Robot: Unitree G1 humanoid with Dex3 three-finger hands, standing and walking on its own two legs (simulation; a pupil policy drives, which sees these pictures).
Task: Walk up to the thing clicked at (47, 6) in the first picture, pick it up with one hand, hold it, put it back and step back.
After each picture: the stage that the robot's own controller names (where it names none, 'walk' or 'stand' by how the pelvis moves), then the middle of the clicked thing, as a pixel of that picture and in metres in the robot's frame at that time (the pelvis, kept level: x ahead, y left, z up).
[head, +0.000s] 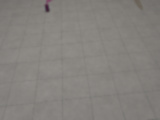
stand; (47, 8) +2.24 +0.64 -0.72
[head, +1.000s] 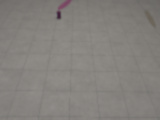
walk; (58, 15) +2.15 +0.36 -0.70
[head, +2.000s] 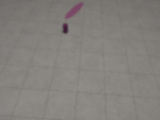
walk; (65, 28) +1.54 +0.25 -0.71
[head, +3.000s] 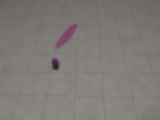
walk; (55, 64) +0.99 +0.30 -0.71
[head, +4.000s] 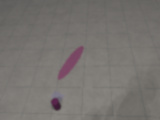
walk; (56, 104) +0.58 +0.32 -0.69
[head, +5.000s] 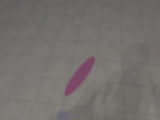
walk; out of the picture +0.35 +0.26 -0.70
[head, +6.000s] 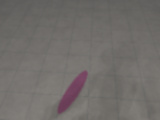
stand; out of the picture +0.25 +0.22 -0.72
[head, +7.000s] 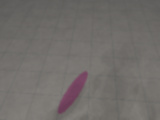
stand; out of the picture +0.26 +0.23 -0.73
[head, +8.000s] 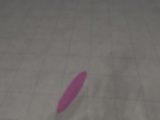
stand; out of the picture +0.27 +0.25 -0.73
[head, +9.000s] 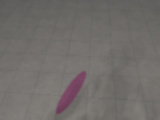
stand; out of the picture +0.26 +0.25 -0.73
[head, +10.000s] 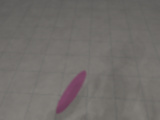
go down; out of the picture +0.25 +0.25 -0.73
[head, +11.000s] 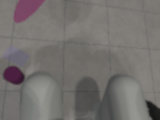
go down; (15, 76) +0.34 +0.28 -0.30
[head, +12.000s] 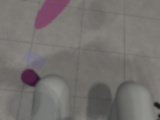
approach; (31, 78) +0.33 +0.27 -0.30
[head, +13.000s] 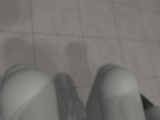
close in; out of the picture +0.30 +0.30 -0.21
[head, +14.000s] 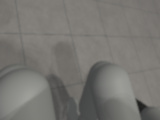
close; out of the picture +0.32 +0.30 -0.21
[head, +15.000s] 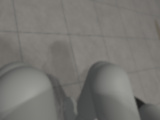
lift; out of the picture +0.31 +0.31 -0.21
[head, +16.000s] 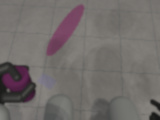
lift; (21, 85) +0.30 +0.23 -0.01
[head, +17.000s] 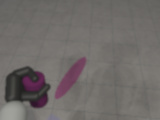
hold; (36, 90) +0.31 +0.19 +0.01
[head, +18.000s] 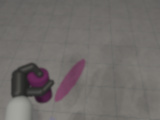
hold; (41, 86) +0.33 +0.17 +0.01
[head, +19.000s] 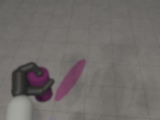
hold; (41, 85) +0.33 +0.17 +0.01
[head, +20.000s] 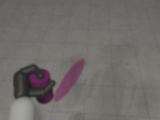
crouch; (42, 86) +0.33 +0.17 +0.01
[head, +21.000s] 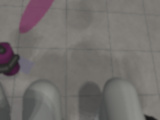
lower; (6, 60) +0.39 +0.27 -0.10
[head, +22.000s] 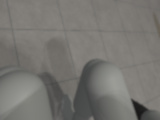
lower; out of the picture +0.36 +0.31 -0.21
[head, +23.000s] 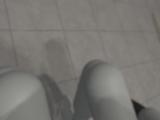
lower; out of the picture +0.35 +0.32 -0.21
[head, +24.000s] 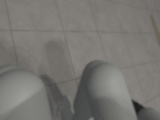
lower; out of the picture +0.35 +0.32 -0.21
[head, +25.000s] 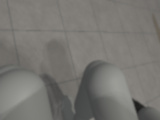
lower; out of the picture +0.34 +0.32 -0.21
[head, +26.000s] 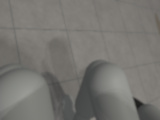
open; out of the picture +0.32 +0.30 -0.21
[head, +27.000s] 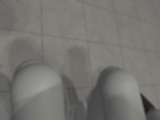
stand; out of the picture +0.33 +0.29 -0.22
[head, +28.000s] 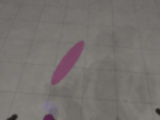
stand; out of the picture +0.32 +0.23 -0.59
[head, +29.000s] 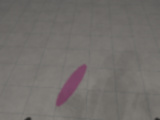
stand; out of the picture +0.31 +0.23 -0.66
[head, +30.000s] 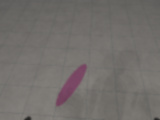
stand; out of the picture +0.31 +0.23 -0.66
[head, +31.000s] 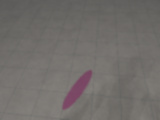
stand; out of the picture +0.33 +0.22 -0.72
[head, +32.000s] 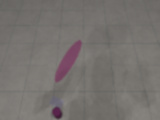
walk; (57, 113) +0.37 +0.21 -0.69
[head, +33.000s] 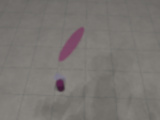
walk; (60, 85) +0.60 +0.21 -0.69
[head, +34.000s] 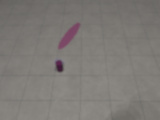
stand; (59, 66) +0.91 +0.28 -0.70
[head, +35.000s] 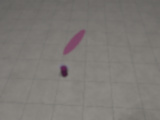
stand; (64, 71) +0.93 +0.24 -0.72
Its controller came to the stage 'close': yes
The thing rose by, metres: 0.71
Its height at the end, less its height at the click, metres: +0.00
